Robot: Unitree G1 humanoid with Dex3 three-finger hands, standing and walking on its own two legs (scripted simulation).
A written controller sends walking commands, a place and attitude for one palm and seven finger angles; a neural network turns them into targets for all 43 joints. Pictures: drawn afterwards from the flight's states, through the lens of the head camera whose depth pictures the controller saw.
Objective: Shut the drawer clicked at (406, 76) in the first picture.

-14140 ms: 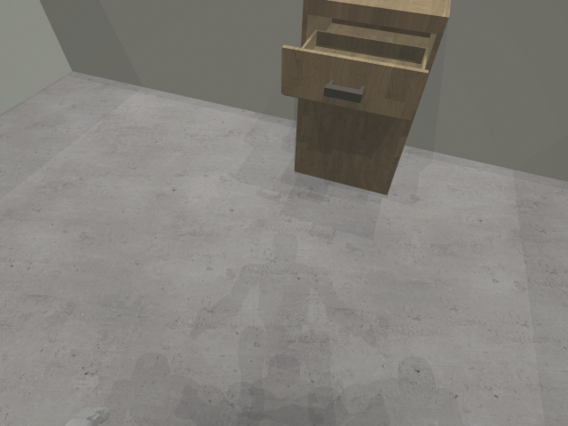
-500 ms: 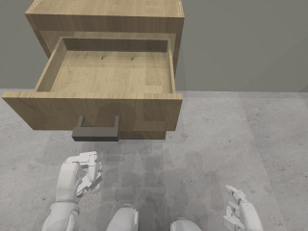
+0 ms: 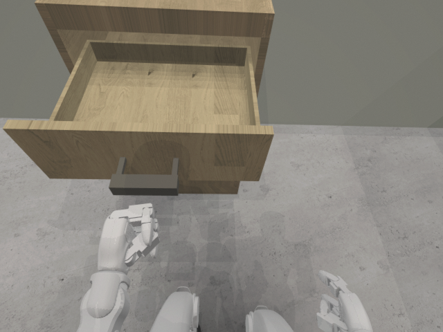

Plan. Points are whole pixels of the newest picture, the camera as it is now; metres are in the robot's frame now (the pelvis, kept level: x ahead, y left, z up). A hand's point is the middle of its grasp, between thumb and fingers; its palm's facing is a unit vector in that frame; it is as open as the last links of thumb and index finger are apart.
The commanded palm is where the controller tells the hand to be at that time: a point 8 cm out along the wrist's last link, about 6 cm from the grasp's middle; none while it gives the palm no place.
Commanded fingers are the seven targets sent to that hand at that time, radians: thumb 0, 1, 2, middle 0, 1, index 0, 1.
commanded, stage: bring the fist close to the handle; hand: left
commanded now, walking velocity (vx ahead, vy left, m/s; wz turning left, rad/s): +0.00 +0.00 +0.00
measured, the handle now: (147, 173) +0.39 +0.16 +0.03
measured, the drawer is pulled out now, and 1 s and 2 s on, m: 0.29 0.24 0.11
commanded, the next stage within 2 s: push the drawer shut in 0.10 s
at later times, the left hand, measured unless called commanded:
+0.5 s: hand (160, 217) +0.31 +0.12 +0.03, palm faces +0.02 -1.00 -0.03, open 3.3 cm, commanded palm +0.29 +0.17 +0.04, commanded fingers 0.00 0.90 0.90 -1.40 -1.60 -1.40 -1.60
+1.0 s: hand (163, 190) +0.36 +0.12 +0.03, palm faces +0.03 -1.00 -0.04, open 3.2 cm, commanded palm +0.35 +0.17 +0.04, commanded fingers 0.00 0.90 0.90 -1.40 -1.60 -1.40 -1.60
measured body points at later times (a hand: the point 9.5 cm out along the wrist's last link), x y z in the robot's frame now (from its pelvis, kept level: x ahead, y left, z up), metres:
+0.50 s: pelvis +0.00 -0.01 +0.00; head +0.08 +0.01 +0.44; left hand +0.30 +0.18 +0.03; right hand +0.17 -0.24 -0.10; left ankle +0.06 +0.09 -0.63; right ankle -0.01 -0.11 -0.63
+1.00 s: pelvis +0.00 -0.01 +0.00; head +0.09 +0.00 +0.44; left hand +0.35 +0.18 +0.03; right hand +0.13 -0.26 -0.11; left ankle +0.06 +0.09 -0.63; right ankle -0.01 -0.11 -0.63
